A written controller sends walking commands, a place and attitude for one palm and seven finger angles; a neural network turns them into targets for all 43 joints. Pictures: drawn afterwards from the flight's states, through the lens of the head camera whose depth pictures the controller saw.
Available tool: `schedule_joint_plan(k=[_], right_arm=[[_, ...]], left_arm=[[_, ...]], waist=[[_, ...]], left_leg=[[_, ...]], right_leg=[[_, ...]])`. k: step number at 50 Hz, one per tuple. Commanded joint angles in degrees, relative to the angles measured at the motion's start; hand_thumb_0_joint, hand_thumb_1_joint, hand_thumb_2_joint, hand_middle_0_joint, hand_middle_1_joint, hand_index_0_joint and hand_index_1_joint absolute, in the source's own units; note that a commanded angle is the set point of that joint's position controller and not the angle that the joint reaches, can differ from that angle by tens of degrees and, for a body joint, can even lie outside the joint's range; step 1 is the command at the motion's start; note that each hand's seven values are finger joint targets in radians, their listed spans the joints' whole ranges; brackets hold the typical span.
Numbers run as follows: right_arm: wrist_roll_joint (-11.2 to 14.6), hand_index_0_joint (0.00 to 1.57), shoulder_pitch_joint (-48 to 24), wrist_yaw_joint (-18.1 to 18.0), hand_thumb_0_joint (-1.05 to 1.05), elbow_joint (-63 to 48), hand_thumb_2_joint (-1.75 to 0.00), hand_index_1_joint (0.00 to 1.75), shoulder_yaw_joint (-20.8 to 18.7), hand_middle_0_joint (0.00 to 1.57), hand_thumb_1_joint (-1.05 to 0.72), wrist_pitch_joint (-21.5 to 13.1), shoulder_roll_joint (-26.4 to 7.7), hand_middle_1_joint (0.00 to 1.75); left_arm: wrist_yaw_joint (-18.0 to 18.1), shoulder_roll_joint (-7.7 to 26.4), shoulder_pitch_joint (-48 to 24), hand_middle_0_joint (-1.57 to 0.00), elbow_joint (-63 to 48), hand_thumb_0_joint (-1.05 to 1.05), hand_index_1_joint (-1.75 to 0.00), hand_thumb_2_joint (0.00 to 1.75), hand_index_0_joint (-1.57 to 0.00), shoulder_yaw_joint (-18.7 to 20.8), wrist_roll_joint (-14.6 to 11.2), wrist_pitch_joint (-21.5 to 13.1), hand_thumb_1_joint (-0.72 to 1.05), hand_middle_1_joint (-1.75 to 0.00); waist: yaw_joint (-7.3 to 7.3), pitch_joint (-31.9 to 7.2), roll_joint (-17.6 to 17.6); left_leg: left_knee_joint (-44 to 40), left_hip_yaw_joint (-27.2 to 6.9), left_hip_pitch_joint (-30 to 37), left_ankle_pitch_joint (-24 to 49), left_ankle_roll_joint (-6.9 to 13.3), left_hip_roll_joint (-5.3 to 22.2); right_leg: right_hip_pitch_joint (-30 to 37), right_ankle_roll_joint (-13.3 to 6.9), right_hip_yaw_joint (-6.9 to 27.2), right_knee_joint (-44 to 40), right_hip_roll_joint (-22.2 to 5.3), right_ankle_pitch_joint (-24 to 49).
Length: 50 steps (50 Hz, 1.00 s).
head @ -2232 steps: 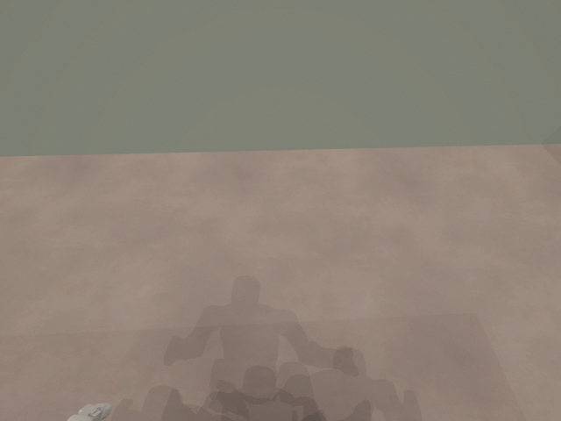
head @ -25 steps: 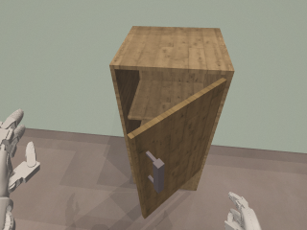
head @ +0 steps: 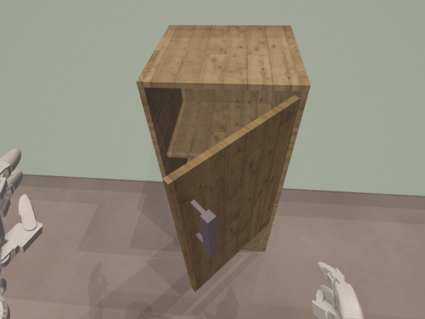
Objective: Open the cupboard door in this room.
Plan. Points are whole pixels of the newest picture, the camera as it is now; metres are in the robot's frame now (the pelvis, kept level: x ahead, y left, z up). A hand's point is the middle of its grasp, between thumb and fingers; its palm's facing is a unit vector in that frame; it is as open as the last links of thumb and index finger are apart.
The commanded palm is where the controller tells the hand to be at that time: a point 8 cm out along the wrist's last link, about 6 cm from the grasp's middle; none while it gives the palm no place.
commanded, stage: step back with the hand held close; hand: left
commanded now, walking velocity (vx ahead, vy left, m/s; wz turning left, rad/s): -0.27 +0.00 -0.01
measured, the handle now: (203, 228) +0.32 +0.06 -0.04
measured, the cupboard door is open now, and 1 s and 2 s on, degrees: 47 47 47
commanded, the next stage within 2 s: stop stepping back and stand still in 1.06 s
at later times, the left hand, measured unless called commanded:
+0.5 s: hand out of the picture +0.14 +0.29 +0.15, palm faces +0.40 -0.77 -0.50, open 7.4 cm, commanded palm +0.08 +0.33 +0.17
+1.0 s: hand out of the picture +0.08 +0.30 +0.16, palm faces +0.41 -0.80 -0.44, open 7.4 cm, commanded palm +0.03 +0.33 +0.17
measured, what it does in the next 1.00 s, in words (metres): walks backwards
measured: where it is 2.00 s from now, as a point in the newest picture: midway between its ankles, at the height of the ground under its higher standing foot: outside the picture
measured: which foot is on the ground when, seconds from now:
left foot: down 0.00-1.00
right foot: down 0.00-0.74, up 0.76-1.00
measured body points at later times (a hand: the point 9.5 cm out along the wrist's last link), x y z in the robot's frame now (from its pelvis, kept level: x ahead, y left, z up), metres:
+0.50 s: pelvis -0.07 +0.03 -0.01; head -0.05 +0.03 +0.44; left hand +0.11 +0.33 +0.18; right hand +0.11 -0.21 -0.09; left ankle +0.00 +0.12 -0.74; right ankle -0.01 -0.10 -0.74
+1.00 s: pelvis -0.12 +0.03 -0.01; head -0.09 +0.07 +0.44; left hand +0.06 +0.34 +0.19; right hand +0.05 -0.19 -0.08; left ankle +0.00 +0.12 -0.74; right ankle -0.25 -0.09 -0.71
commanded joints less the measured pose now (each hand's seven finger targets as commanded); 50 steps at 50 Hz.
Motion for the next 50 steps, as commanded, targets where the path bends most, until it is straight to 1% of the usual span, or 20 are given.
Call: schedule_joint_plan(k=[1,3,10,15,19,24,27,30,32,33,34,35,36,37,38,39,41,44,47,50], right_arm=[[0.2,0.2,-5.9,-0.9,0.0,-10.1,-0.9,0.3,-3.6,0.2,-0.9,-1.1,-6.8,0.3],[0.3,0.2,-6.1,-1.3,0.0,-10.4,-0.9,0.3,-3.8,0.2,-0.9,-0.4,-6.9,0.3],[0.6,0.2,-5.6,-2.0,0.0,-11.6,-0.9,0.3,-4.1,0.2,-0.9,-0.1,-6.6,0.3],[0.6,0.2,-5.2,-1.8,0.0,-12.0,-0.9,0.3,-4.1,0.2,-0.9,-0.8,-7.3,0.3],[0.4,0.2,-4.7,-1.8,0.0,-12.4,-0.9,0.3,-4.1,0.2,-0.9,-1.9,-7.5,0.3],[-0.1,0.2,-3.8,-1.8,0.0,-12.2,-0.9,0.3,-4.1,0.2,-0.9,-3.5,-7.6,0.3],[-0.3,0.2,-2.9,-1.6,0.0,-11.7,-0.9,0.3,-4.2,0.2,-0.9,-4.2,-7.5,0.3],[-0.5,0.2,-2.1,-1.3,0.0,-10.3,-0.9,0.3,-4.0,0.2,-0.9,-4.4,-6.9,0.3],[-0.4,0.2,-2.0,-1.1,0.0,-9.2,-0.9,0.3,-3.9,0.2,-0.9,-4.0,-6.5,0.3],[-0.4,0.2,-2.3,-1.1,0.0,-8.7,-0.9,0.3,-4.0,0.2,-0.9,-3.8,-6.7,0.3],[-0.3,0.2,-2.5,-1.2,0.0,-8.7,-0.9,0.3,-3.8,0.2,-0.9,-3.6,-6.4,0.3],[-0.3,0.2,-2.9,-1.3,0.0,-9.2,-0.9,0.3,-3.7,0.2,-0.9,-3.5,-7.0,0.3],[-0.4,0.2,-3.6,-1.6,0.0,-9.6,-0.9,0.3,-3.6,0.2,-0.9,-3.7,-7.5,0.3],[-0.7,0.2,-4.5,-1.8,0.0,-10.0,-0.9,0.3,-3.7,0.2,-0.9,-4.2,-8.1,0.3],[-1.0,0.2,-5.2,-2.0,0.0,-10.3,-0.9,0.3,-4.1,0.2,-0.9,-4.5,-7.8,0.3],[-1.4,0.2,-4.0,-1.7,0.0,-10.0,-0.9,0.3,-4.6,0.2,-0.9,-5.1,-6.2,0.3],[-1.8,0.2,-4.0,-0.7,0.0,-9.0,-0.9,0.3,-5.0,0.2,-0.9,-6.1,-6.0,0.3],[-1.9,0.2,-3.2,0.3,0.0,-6.7,-0.9,0.3,-4.1,0.2,-0.9,-6.9,-5.3,0.3],[-2.2,0.2,-2.8,0.7,0.0,-5.0,-0.9,0.3,-3.7,0.2,-0.9,-7.0,-5.9,0.3],[-2.6,0.2,-2.6,0.9,0.0,-4.0,-0.9,0.3,-3.7,0.2,-0.9,-6.0,-6.0,0.3]], left_arm=[[1.4,11.2,2.4,-0.2,-13.4,0.0,-0.3,0.9,-0.2,6.7,0.0,-3.2,0.9,-0.3],[2.0,13.3,2.2,-0.2,-15.0,0.0,-0.3,0.9,-0.2,8.4,-0.1,-3.3,0.9,-0.3],[3.2,13.8,4.3,-0.2,-17.0,0.0,-0.3,0.9,-0.2,9.6,0.0,-3.9,0.9,-0.3],[3.6,12.9,4.4,-0.2,-17.9,0.0,-0.3,0.9,-0.2,8.9,0.7,-4.6,0.9,-0.3],[3.8,12.8,4.2,-0.2,-18.8,0.0,-0.3,0.9,-0.2,9.8,1.5,-5.8,0.9,-0.3],[3.9,12.3,1.8,-0.2,-19.7,0.0,-0.3,0.9,-0.2,10.0,2.4,-6.9,0.9,-0.3],[4.1,12.2,0.8,-0.2,-19.4,0.0,-0.3,0.9,-0.2,10.0,2.5,-7.3,0.9,-0.3],[4.6,12.6,0.3,-0.2,-20.5,0.0,-0.3,0.9,-0.2,9.3,1.9,-7.6,0.9,-0.3],[5.3,12.8,0.2,-0.2,-20.4,0.0,-0.3,0.9,-0.2,8.7,1.5,-7.6,0.9,-0.3],[5.6,13.4,0.1,-0.2,-21.1,0.0,-0.3,0.9,-0.2,9.1,1.4,-7.7,0.9,-0.3],[5.7,13.5,0.5,-0.2,-21.2,0.0,-0.3,0.9,-0.2,9.4,1.3,-7.7,0.9,-0.3],[5.6,13.9,0.4,-0.2,-22.3,0.0,-0.3,0.9,-0.2,9.6,1.2,-7.9,0.9,-0.3],[5.5,14.5,0.7,-0.2,-23.3,0.0,-0.3,0.9,-0.2,10.6,1.3,-8.4,0.9,-0.3],[5.4,14.4,1.7,-0.2,-23.3,0.0,-0.3,0.9,-0.2,12.2,1.8,-8.7,0.9,-0.3],[5.1,15.2,1.4,-0.2,-23.9,0.0,-0.3,0.9,-0.2,13.3,2.5,-9.0,0.9,-0.3],[4.8,15.3,1.5,-0.2,-24.3,0.0,-0.3,0.9,-0.2,13.7,2.3,-9.1,0.9,-0.3],[4.7,14.4,3.3,-0.2,-22.7,0.0,-0.3,0.9,-0.2,13.5,2.1,-9.1,0.9,-0.3],[4.5,11.4,7.0,-0.2,-21.6,0.0,-0.3,0.9,-0.2,9.5,0.6,-8.3,0.9,-0.3],[3.7,11.5,3.6,-0.2,-22.7,0.0,-0.3,0.9,-0.2,7.4,0.2,-7.8,0.9,-0.3],[2.7,14.0,1.9,-0.2,-23.1,0.0,-0.3,0.9,-0.2,8.3,-0.4,-8.5,0.9,-0.3]], waist=[[-0.87,-8.0,-2.5],[-0.81,-8.8,-2.6],[-0.91,-9.2,-1.4],[-1.16,-6.1,0.7],[-1.24,-4.8,2.1],[-1.5,-3.5,2.3],[-1.82,-3.3,-2.1],[-2.27,-3.6,-6.1],[-2.6,-4.1,-8.3],[-2.79,-4.6,-6.9],[-2.77,-4.5,-6.2],[-2.74,-3.6,-3.0],[-2.57,-3.1,2.9],[-1.97,-4.2,10.4],[-1.19,-5.7,14.9],[-1.54,-7.5,10.5],[-1.24,-7.9,5.4],[-1.56,-8.6,6.2],[-1.47,-10.9,9.5],[-1.09,-14.9,8.0]], left_leg=[[-1.1,-0.8,1.2,15.4,1.7,1.2],[-1.1,-1.4,0.0,16.4,1.6,1.4],[-1.8,-2.5,-4.3,14.6,1.9,2.5],[-4.9,-4.4,-12.7,1.6,2.8,3.7],[-8.2,-6.8,-22.9,-12.3,4.4,5.2],[-8.2,-8.5,-29.9,-21.8,5.5,6.4],[-2.8,-7.0,-27.6,-21.8,4.7,4.2],[6.9,-3.8,-16.4,-14.6,2.1,0.1],[13.0,-1.8,-9.1,-9.9,0.8,-1.6],[12.4,-2.2,-7.5,-8.9,0.6,-1.5],[9.0,-3.7,-8.3,-9.4,0.9,-0.7],[4.2,-6.1,-10.9,-12.2,1.6,1.0],[-3.8,-10.5,-17.2,-17.4,3.0,4.5],[-14.7,-18.2,-28.9,-26.8,5.7,10.8],[-21.2,-25.5,-34.6,-31.1,8.1,15.5],[-20.1,-25.7,-29.1,-25.2,9.0,16.7],[-13.6,-21.4,-20.6,-14.0,10.2,15.6],[-12.7,-16.8,-9.1,-4.0,8.4,12.8],[-13.8,-14.0,-2.7,2.3,5.7,11.3],[-7.8,-10.6,5.1,22.3,3.3,11.0]], right_leg=[[-1.0,1.4,4.8,-1.6,-5.5,18.7],[-0.2,1.3,4.5,-0.4,-5.6,19.5],[-0.2,1.5,5.1,2.6,-4.5,16.9],[0.2,1.6,5.5,4.2,-3.5,7.6],[4.7,1.8,5.9,8.3,-2.4,3.9],[5.3,2.0,6.8,11.3,-1.9,-1.4],[-0.1,1.0,10.1,6.8,-3.7,-6.9],[-12.8,-1.6,14.0,-1.9,-8.5,-13.8],[-20.4,-3.2,14.3,-5.1,-11.5,-15.5],[-21.3,-3.3,12.8,-4.5,-11.4,-13.9],[-20.7,-2.4,10.6,-2.7,-9.9,-13.1],[-19.4,-1.0,8.6,-0.2,-7.4,-13.8],[-14.2,0.7,6.4,5.4,-3.9,-13.5],[-2.3,2.4,3.9,18.3,1.1,-9.1],[4.0,2.8,3.5,31.3,4.1,-6.9],[-0.5,2.3,5.7,37.5,3.8,-10.0],[-7.1,1.7,7.4,37.6,2.9,-13.7],[-11.7,1.4,5.0,27.4,2.4,-17.3],[-9.4,0.8,3.3,13.8,3.2,-17.1],[-6.6,0.0,3.8,-0.5,2.0,-8.1]])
